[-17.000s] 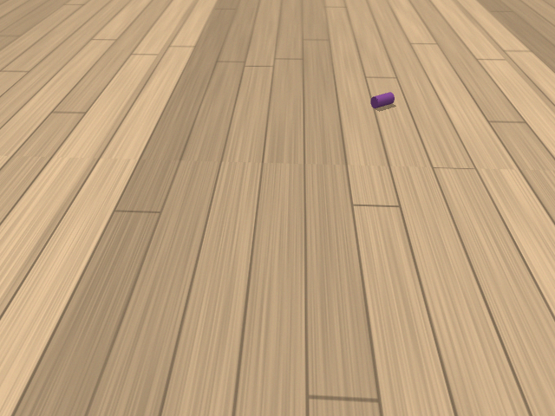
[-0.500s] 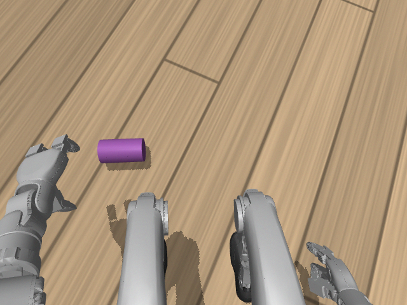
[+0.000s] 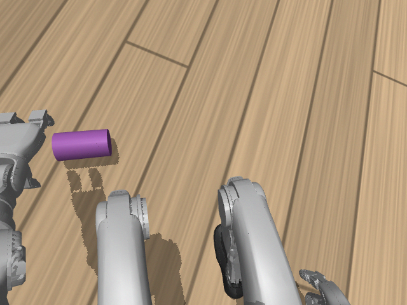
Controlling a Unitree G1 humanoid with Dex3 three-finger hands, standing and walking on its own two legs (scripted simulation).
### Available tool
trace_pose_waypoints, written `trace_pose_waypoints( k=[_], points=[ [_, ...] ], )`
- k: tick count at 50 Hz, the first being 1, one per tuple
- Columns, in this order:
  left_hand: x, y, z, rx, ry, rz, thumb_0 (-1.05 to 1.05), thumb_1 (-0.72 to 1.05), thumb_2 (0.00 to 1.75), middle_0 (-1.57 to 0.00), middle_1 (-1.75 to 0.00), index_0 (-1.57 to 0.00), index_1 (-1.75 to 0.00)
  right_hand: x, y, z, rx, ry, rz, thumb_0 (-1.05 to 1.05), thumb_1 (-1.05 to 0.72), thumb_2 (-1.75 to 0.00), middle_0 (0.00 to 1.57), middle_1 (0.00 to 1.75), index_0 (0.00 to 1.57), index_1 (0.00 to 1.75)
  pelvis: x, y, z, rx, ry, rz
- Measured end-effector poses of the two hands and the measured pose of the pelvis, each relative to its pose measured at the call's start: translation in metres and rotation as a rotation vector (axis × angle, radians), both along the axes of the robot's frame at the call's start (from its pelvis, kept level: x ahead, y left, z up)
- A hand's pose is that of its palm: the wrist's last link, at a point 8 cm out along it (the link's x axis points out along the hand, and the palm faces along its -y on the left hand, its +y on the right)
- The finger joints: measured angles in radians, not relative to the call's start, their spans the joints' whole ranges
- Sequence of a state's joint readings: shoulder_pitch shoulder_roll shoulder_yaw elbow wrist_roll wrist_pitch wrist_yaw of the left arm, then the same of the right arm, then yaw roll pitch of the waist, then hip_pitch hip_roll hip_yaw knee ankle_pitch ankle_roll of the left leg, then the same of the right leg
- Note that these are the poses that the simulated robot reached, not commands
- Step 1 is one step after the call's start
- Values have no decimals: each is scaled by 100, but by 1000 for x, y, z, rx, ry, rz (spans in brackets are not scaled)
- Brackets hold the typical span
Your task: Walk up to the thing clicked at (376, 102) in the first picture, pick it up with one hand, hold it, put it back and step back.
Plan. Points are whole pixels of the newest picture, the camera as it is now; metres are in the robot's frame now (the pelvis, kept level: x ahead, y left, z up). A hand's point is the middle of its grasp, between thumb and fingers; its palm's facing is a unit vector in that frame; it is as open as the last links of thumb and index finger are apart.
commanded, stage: rise first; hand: left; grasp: from above
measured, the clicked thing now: (83, 144) +0.50 +0.27 -0.32
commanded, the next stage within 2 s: approach in 0.88 s
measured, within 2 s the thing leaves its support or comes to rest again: neither
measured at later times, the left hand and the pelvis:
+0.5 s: hand (44, 150) +0.44 +0.31 -0.19, palm faces -0.44 -0.06 -0.89, open 13.8 cm; pelvis +0.01 +0.00 -0.02, yaw -1 degrees
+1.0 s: hand (50, 149) +0.45 +0.31 -0.20, palm faces -0.45 -0.07 -0.89, open 13.8 cm; pelvis +0.01 +0.00 -0.03, yaw -2 degrees
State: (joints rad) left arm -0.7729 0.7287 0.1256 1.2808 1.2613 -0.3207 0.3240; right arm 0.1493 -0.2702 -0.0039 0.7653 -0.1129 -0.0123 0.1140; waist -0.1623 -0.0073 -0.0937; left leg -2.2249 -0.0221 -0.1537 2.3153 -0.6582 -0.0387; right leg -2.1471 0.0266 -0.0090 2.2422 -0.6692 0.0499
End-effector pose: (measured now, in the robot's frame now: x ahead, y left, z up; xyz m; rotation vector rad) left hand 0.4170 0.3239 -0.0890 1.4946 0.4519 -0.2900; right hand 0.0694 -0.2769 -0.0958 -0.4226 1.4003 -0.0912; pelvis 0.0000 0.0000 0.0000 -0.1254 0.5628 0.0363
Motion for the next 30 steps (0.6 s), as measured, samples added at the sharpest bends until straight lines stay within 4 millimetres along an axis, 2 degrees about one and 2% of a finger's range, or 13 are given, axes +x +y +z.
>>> trace_pose_waypoints(
  k=[16,30],
  points=[
    [19,-4,-29,12,-16,-1,0,-47,97,-14,-92,-13,-93,13,8,-22,15,3,46,1,-91,-90,20,30,20,30,6,1,-20,-4,13,-8],
    [31,-10,-43,8,-8,18,0,-46,96,-15,-93,-15,-93,4,9,-23,13,47,22,1,-91,-90,20,30,20,30,11,2,-22,-10,30,-16]
  ],
)
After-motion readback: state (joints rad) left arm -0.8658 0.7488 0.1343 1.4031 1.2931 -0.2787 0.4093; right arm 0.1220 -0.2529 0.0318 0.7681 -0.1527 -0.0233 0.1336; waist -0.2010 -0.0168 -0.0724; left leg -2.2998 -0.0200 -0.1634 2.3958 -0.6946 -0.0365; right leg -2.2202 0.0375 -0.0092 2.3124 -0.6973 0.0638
